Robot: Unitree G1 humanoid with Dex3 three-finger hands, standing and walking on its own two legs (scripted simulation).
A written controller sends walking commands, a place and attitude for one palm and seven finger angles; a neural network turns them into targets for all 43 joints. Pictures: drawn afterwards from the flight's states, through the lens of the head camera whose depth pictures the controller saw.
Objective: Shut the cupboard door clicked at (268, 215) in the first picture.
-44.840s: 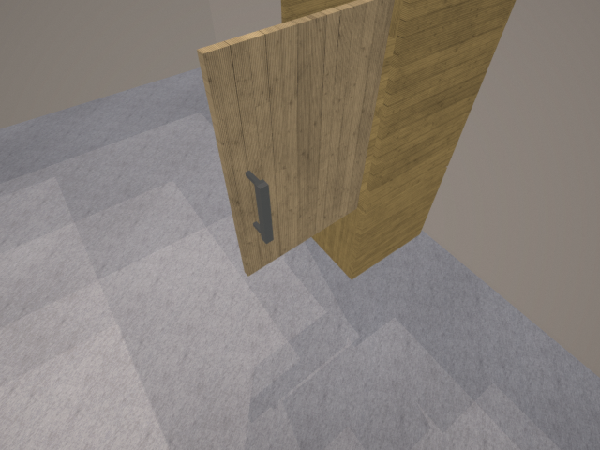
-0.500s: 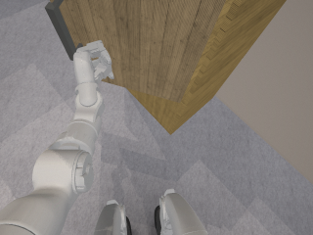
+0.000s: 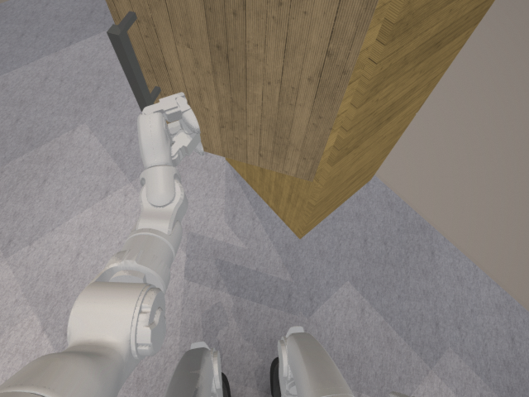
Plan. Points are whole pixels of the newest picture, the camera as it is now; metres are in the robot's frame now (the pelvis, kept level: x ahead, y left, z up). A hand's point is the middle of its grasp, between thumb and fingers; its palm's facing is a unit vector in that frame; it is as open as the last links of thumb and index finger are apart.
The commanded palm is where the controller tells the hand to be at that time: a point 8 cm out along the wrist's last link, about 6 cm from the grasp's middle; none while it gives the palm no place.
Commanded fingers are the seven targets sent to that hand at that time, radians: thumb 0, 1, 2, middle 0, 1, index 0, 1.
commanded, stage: draw the hand back to the body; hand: left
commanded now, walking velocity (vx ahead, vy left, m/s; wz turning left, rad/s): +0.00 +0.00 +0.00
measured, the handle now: (139, 67) +0.67 +0.16 +0.03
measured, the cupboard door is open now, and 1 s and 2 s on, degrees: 33 33 33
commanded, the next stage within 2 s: step back with the hand held close in 1.46 s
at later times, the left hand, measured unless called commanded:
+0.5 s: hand (92, 200) +0.35 +0.15 +0.15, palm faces +0.03 -0.99 -0.15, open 3.0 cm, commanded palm +0.31 +0.21 +0.17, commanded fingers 0.00 0.90 0.90 -0.97 -1.14 -0.97 -1.14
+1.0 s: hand out of the picture +0.24 +0.27 +0.25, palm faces +0.40 -0.83 -0.38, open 5.5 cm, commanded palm +0.19 +0.31 +0.27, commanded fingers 0.00 0.90 0.90 -0.28 -0.39 -0.28 -0.39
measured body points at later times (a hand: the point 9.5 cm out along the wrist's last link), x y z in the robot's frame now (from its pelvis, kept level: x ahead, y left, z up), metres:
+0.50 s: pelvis +0.03 +0.01 +0.09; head +0.05 +0.00 +0.54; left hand +0.34 +0.20 +0.16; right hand +0.19 -0.24 +0.00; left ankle +0.02 +0.10 -0.63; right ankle +0.03 -0.09 -0.63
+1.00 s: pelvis +0.04 +0.02 +0.12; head +0.02 -0.01 +0.56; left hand +0.21 +0.31 +0.27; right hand +0.24 -0.18 +0.03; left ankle +0.02 +0.10 -0.63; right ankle +0.04 -0.09 -0.63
